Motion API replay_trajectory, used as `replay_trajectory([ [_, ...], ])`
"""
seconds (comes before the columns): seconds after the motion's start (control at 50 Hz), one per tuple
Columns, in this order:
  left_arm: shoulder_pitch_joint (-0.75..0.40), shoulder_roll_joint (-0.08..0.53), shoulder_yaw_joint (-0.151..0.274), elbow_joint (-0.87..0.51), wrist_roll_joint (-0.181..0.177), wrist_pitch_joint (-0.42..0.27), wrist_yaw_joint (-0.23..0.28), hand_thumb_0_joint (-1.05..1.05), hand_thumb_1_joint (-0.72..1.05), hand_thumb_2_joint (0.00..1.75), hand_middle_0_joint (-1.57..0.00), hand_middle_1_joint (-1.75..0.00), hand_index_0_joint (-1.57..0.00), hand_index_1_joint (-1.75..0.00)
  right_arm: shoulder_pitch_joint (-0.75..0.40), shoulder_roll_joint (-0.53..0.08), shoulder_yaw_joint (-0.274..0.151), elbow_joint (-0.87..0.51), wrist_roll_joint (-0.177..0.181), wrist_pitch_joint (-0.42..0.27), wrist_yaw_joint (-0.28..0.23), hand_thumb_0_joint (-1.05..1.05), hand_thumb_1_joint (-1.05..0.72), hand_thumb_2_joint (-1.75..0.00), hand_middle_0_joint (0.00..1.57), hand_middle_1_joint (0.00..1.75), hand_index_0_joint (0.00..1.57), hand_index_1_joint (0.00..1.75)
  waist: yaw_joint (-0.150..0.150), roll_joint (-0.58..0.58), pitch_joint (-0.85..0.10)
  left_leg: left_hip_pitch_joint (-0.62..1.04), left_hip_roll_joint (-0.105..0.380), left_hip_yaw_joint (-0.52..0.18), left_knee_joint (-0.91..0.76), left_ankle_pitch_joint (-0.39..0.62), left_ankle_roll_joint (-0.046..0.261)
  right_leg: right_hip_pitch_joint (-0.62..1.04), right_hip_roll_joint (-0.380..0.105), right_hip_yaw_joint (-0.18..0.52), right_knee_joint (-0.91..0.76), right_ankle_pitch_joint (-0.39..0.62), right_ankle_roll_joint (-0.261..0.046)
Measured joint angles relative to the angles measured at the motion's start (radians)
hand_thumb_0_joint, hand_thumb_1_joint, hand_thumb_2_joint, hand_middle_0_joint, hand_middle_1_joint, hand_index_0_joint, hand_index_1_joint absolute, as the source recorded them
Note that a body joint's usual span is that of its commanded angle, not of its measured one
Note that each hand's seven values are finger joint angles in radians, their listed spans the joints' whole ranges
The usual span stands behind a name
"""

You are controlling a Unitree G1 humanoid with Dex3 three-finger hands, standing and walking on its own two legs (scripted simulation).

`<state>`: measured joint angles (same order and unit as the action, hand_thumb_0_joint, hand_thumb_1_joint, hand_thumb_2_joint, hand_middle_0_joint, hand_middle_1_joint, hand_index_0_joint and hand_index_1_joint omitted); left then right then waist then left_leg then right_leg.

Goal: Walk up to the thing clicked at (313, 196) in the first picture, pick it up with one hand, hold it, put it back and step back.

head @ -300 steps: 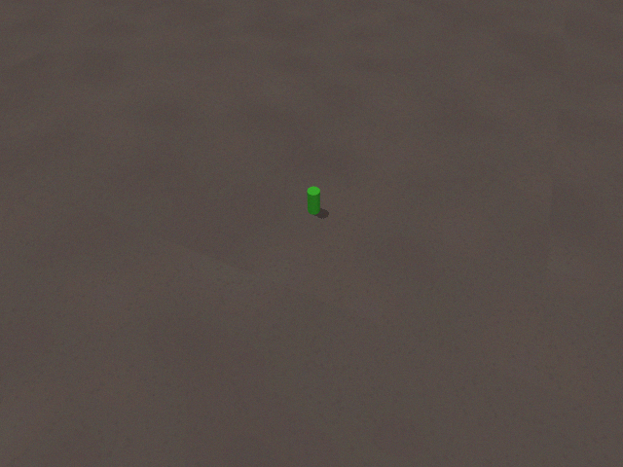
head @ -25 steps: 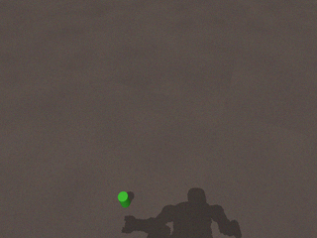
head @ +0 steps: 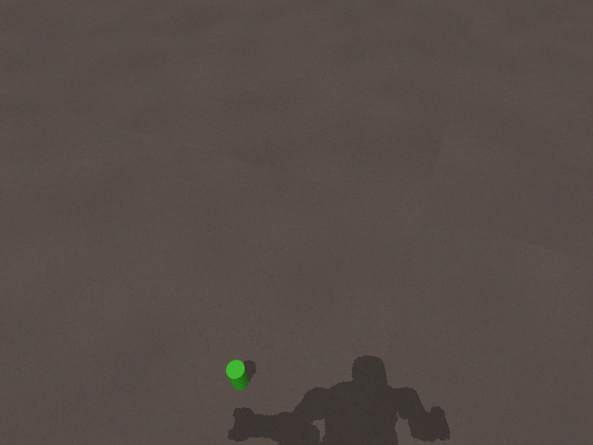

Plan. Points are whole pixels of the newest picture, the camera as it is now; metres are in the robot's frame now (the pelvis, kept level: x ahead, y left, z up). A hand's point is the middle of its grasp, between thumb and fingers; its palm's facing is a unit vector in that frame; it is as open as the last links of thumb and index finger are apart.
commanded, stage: stand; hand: left
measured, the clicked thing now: (237, 375) +0.43 +0.21 -0.72
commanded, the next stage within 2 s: none
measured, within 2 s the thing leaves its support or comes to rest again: neither
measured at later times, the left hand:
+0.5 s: hand out of the picture +0.06 +0.25 -0.15, palm faces -0.03 -0.93 -0.35, open 7.3 cm
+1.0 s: hand out of the picture +0.05 +0.25 -0.15, palm faces -0.04 -0.94 -0.35, open 7.3 cm
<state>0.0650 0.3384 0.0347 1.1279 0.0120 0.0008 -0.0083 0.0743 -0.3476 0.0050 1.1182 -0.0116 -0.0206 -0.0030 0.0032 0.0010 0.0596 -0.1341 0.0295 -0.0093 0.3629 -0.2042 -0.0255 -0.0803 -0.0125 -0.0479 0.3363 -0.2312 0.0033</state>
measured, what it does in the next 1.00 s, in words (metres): stands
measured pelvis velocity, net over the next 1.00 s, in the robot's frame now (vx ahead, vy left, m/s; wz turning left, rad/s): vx -0.02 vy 0.00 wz -0.01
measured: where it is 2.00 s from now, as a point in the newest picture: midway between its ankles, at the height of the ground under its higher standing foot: outside the picture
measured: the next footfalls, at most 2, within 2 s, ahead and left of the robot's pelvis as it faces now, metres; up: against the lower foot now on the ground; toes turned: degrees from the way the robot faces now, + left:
none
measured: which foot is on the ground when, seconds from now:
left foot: down 0.00-1.00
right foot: down 0.00-1.00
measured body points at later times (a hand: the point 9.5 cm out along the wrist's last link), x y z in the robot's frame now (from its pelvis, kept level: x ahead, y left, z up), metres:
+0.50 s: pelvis -0.02 +0.00 +0.00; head -0.01 +0.00 +0.45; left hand +0.06 +0.30 -0.13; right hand +0.06 -0.30 -0.13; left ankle -0.01 +0.13 -0.75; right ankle -0.03 -0.12 -0.75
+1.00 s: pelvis -0.02 +0.00 +0.00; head -0.01 +0.00 +0.45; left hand +0.05 +0.30 -0.13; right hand +0.04 -0.30 -0.14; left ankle -0.01 +0.13 -0.75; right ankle -0.03 -0.12 -0.75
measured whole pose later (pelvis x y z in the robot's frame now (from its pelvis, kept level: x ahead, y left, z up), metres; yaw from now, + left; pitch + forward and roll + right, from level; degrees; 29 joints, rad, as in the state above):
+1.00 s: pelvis -0.02 +0.00 +0.00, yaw -1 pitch -2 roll +0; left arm 0.12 0.35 0.00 1.13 0.01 -0.02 -0.01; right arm 0.11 -0.35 0.01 1.14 -0.01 -0.01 0.01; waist 0.00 0.01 0.06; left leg -0.13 0.03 0.00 0.31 -0.15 -0.03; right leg -0.09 -0.01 -0.04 0.31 -0.19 0.00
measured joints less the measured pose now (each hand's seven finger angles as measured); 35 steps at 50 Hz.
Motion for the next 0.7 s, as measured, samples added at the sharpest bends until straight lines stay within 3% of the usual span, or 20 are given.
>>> replay_trajectory([
  [0.7,0.048,0.006,-0.033,0.01,0.001,-0.016,0.003,0.0,0.9,0.9,-0.2,-0.3,-0.21,-0.3,0.029,-0.008,-0.001,0.03,0.002,0.011,0.018,0.01,-0.91,-0.9,0.21,0.3,0.21,0.3,-0.007,0.01,-0.007,0.015,0.0,0.009,-0.057,0.059,0.0,-0.002,0.0,0.009,-0.03,0.047,-0.001],
])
